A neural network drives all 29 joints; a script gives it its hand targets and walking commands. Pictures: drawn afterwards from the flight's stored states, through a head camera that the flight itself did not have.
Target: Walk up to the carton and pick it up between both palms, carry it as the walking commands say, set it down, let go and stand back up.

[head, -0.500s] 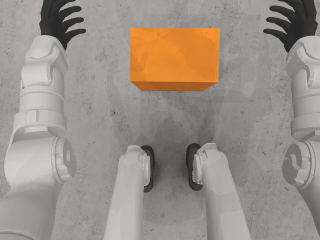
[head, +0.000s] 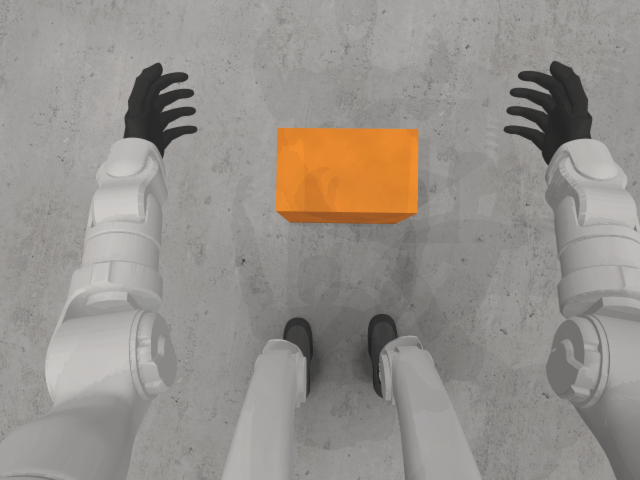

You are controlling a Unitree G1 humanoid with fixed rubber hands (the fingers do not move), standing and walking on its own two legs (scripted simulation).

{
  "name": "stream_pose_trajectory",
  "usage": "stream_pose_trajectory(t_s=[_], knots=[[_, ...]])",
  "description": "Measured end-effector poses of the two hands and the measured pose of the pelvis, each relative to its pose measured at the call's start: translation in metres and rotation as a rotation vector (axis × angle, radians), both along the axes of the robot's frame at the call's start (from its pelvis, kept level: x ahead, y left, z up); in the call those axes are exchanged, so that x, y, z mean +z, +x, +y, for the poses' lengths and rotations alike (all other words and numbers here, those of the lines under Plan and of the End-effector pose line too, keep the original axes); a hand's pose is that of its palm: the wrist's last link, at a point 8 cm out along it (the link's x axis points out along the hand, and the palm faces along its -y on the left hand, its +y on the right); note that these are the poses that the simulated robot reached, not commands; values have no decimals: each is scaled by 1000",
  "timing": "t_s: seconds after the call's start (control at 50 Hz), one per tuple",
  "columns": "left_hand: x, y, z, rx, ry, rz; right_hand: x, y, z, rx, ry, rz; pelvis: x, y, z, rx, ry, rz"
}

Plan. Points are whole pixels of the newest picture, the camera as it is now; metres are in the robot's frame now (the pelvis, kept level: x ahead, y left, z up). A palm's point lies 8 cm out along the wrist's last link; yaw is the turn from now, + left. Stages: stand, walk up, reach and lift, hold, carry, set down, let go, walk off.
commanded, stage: let go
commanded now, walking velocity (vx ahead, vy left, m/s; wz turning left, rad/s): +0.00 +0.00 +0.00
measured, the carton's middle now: (344, 182) +0.51 -0.02 -0.54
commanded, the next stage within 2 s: stand in 1.20 s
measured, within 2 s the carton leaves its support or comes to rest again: neither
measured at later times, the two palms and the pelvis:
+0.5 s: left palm (78, 305) +0.31 +0.24 -0.01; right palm (633, 297) +0.31 -0.24 -0.01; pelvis +0.05 +0.00 +0.08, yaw +1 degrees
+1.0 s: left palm (47, 432) +0.22 +0.23 +0.04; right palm out of the picture +0.23 -0.24 +0.04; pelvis +0.07 +0.00 +0.10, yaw +1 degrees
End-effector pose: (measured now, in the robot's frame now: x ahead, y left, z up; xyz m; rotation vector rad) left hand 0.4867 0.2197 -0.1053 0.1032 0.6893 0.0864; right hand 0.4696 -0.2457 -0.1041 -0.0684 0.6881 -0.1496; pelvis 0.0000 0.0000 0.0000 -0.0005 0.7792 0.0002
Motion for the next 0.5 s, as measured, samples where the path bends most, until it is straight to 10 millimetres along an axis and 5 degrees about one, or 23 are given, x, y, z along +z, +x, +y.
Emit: stream_pose_trajectory(t_s=[0.16, 0.5], knots=[[5, -49, 9, -18, 68, 50, 4, -45, 1, 47, -48, 56, 16, 14, 2, 4, 1, -46], [96, -176, 17, -18, 62, 90, 95, -164, 5, 98, -61, 97, 78, 46, -3, 8, 6, -413]])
